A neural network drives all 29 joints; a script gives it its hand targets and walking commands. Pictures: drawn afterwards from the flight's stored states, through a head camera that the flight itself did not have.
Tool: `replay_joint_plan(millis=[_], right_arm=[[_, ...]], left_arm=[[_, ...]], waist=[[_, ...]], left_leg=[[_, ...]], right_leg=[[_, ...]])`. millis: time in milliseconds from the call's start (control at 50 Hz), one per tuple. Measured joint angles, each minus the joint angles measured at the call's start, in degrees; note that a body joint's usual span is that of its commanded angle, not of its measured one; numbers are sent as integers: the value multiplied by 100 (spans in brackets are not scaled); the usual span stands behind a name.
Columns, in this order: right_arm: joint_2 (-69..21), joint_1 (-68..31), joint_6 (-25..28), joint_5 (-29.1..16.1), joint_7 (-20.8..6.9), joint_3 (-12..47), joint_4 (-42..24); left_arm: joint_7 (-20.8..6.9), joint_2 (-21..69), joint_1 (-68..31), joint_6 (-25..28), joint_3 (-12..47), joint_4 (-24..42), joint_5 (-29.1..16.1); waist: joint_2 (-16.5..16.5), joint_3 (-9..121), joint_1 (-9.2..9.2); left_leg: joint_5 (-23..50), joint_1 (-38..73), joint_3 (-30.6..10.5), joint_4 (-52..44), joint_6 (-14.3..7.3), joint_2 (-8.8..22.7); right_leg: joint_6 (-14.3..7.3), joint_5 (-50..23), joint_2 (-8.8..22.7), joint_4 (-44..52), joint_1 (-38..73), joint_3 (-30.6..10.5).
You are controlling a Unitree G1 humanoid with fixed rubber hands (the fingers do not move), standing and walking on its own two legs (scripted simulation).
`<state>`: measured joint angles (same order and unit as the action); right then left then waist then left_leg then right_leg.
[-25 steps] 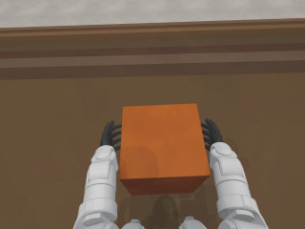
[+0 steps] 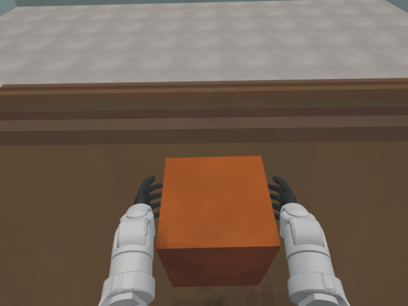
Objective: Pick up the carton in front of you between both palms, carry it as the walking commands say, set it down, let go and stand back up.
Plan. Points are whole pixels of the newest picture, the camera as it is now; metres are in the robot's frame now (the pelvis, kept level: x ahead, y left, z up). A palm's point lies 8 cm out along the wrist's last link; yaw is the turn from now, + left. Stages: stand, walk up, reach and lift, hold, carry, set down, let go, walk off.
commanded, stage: reach and lift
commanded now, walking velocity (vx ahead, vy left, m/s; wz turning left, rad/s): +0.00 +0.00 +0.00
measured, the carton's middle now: (214, 224) +0.31 +0.00 -0.05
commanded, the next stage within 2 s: hold in 0.76 s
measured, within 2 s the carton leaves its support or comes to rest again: neither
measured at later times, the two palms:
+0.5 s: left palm (143, 204) +0.31 +0.15 +0.04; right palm (287, 203) +0.31 -0.15 +0.04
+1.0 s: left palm (138, 204) +0.30 +0.15 +0.06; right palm (290, 202) +0.29 -0.15 +0.06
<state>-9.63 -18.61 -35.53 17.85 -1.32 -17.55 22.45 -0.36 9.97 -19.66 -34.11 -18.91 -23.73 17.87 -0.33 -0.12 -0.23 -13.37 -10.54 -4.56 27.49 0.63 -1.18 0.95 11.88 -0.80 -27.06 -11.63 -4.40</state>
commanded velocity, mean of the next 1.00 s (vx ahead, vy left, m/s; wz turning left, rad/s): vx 0.00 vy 0.00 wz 0.00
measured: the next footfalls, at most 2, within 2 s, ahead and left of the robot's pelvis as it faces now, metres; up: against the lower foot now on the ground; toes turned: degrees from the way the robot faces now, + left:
none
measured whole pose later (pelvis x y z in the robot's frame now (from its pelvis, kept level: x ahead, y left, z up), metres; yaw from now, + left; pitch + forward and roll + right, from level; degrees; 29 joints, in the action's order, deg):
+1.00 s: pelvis +0.01 +0.00 +0.01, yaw +0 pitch -8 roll +0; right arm -8.4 -13.8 -44.2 15.3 -0.6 -10.9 11.6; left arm -0.3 8.6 -14.7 -43.0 -12.4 -12.6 15.7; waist -0.2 -1.2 0.0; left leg -10.9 -1.1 -4.6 19.5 0.6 -0.9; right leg 0.9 9.6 -0.5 -19.4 -2.3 -4.5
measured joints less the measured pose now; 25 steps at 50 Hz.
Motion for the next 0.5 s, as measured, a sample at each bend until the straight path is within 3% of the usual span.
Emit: replay_joint_plan(millis=[500], right_arm=[[69, 266, -277, -134, 52, 396, -505]], left_arm=[[-20, -82, 288, -281, 366, 536, -80]], waist=[[10, -101, 8]], left_leg=[[138, 515, -32, -549, 17, 46]], right_leg=[[-22, -128, -4, 537, 516, 22]])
